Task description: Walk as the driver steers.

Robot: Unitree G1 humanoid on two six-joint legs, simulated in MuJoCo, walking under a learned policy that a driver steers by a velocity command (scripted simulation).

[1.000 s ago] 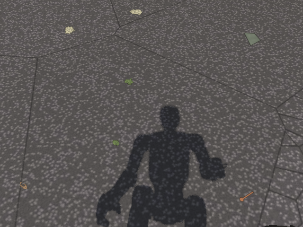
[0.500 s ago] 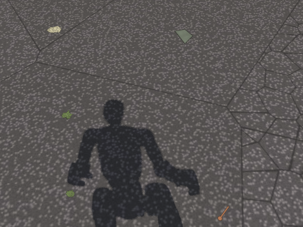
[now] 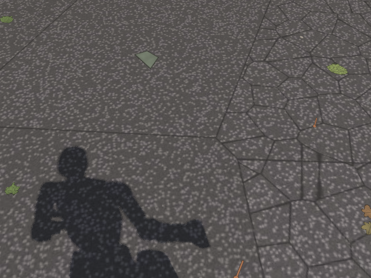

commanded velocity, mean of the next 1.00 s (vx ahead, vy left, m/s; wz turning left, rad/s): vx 0.07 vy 0.00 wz -0.09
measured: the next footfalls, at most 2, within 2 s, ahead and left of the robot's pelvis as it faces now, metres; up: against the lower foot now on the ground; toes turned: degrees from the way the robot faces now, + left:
right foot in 0.32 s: +0.02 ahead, -0.14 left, +0.00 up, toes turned +0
right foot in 1.40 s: +0.42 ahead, -0.14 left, +0.00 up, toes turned -4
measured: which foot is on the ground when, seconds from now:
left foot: down 0.00-1.00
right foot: down 0.00-0.00, up 0.02-0.30, down 0.32-0.92, up 0.94-1.00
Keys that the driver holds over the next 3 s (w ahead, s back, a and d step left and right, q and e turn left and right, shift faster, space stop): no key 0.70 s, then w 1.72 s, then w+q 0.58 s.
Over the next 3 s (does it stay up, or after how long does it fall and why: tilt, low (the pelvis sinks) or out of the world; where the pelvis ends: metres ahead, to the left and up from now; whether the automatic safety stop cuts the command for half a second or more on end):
stays up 1.14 -0.04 -0.01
